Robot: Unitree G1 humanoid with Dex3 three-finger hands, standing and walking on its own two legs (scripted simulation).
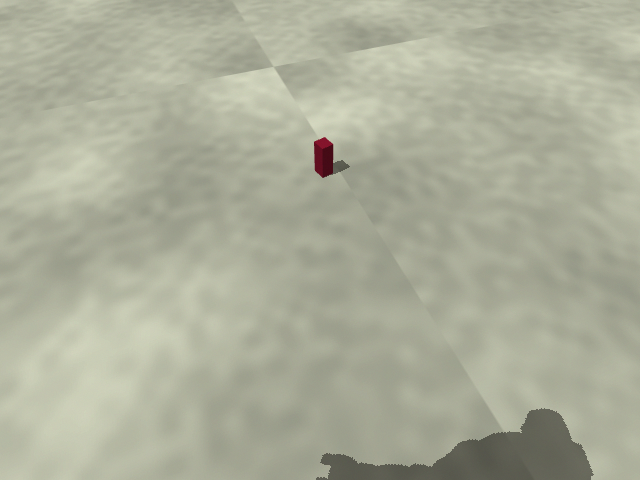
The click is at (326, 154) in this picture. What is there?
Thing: carton on end
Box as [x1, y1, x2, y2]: [314, 137, 332, 177]
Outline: 324,137 314,141 315,170 322,177 332,172 332,144
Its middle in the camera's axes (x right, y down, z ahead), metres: +0.02 -0.36 +1.84
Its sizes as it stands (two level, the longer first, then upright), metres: 0.068 0.061 0.172
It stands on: the floor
